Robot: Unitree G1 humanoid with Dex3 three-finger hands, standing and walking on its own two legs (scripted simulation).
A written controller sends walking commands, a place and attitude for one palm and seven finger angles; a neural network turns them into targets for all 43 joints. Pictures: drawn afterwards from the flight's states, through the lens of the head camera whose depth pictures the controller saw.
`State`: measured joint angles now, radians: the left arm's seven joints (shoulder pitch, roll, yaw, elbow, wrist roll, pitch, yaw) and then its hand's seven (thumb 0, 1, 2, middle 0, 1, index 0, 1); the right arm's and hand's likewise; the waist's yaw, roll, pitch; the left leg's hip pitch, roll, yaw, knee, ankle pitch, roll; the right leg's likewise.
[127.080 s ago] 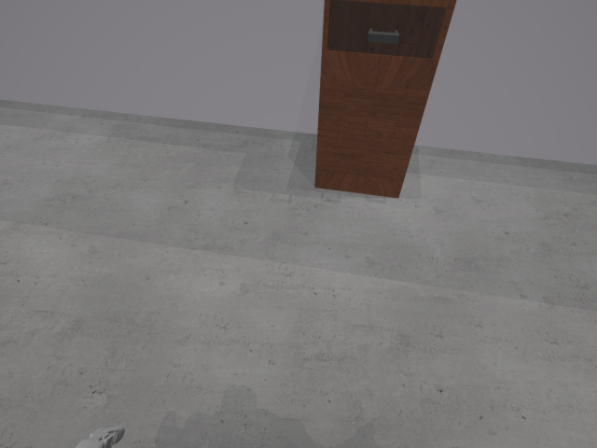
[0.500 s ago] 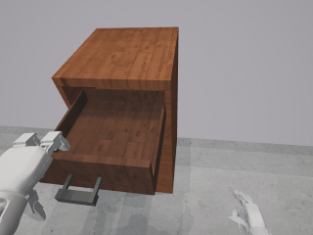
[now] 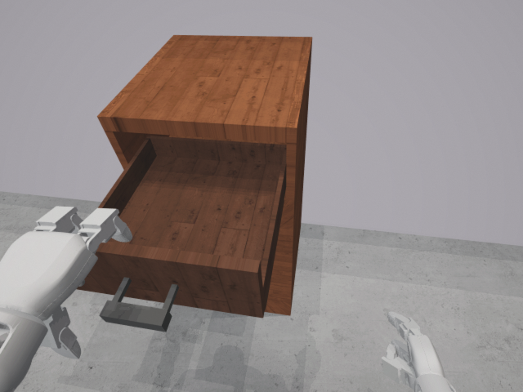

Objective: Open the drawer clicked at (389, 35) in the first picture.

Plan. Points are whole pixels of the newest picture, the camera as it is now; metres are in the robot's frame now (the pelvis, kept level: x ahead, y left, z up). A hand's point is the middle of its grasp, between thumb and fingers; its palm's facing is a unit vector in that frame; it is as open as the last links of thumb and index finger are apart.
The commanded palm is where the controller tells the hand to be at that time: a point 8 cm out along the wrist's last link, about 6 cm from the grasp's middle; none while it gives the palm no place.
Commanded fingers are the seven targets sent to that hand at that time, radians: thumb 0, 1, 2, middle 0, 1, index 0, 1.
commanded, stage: draw the hand back to the body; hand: left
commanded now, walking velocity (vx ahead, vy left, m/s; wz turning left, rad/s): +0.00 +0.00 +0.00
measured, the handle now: (142, 301) +0.22 +0.25 +0.00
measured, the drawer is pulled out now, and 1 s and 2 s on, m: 0.29 0.29 0.29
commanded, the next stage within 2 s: step back with the hand held close in 1.42 s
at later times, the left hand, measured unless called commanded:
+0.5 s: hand (82, 276) +0.19 +0.25 +0.15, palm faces +0.21 -0.50 -0.84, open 13.8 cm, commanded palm +0.15 +0.28 +0.20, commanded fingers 0.00 -0.32 0.38 -0.29 -1.09 -0.29 -1.09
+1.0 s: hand (118, 252) +0.21 +0.21 +0.17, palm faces +0.36 -0.83 -0.43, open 10.5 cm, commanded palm +0.16 +0.26 +0.19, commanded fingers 0.00 0.55 0.75 -0.22 -0.52 -0.22 -0.52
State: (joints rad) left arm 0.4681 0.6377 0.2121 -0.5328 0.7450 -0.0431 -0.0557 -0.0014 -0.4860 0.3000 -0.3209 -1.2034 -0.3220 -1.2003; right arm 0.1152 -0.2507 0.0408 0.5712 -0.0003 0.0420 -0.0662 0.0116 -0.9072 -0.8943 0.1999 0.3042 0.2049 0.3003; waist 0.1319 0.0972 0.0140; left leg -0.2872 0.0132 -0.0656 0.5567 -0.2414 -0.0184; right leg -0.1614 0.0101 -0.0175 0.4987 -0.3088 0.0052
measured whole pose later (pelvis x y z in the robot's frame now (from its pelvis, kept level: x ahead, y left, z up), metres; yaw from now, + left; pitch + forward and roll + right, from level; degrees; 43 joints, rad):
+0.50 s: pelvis +0.00 +0.01 +0.00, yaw -1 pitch -3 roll -1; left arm 0.51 0.53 0.28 -0.53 0.32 -0.06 0.03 0.00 -0.48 0.30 -0.32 -1.20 -0.32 -1.19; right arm 0.12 -0.24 0.03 0.56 0.01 -0.01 -0.06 0.01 -0.91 -0.89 0.20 0.30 0.20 0.30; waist 0.10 0.10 0.05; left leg -0.26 0.01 -0.05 0.55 -0.24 -0.01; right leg -0.13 0.00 0.00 0.49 -0.30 0.01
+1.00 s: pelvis +0.02 -0.02 +0.01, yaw -1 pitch -3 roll +0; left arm 0.54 0.33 0.30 -0.48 -0.06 -0.11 0.09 0.00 0.22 0.61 -0.26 -0.74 -0.26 -0.74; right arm 0.18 -0.22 0.00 0.64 0.00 -0.11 -0.08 0.01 -0.91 -0.89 0.20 0.30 0.20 0.30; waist 0.06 0.08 0.02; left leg -0.14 0.04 -0.04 0.40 -0.20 -0.04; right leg -0.04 0.03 0.00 0.36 -0.27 -0.02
